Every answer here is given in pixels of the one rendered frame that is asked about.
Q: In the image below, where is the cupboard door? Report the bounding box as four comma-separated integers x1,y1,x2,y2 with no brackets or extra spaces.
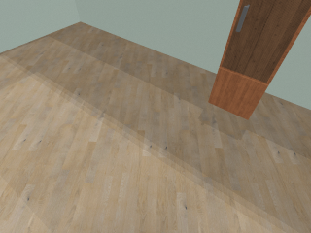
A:
222,0,311,83

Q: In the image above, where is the handle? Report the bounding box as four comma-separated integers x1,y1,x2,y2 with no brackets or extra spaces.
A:
236,5,250,32

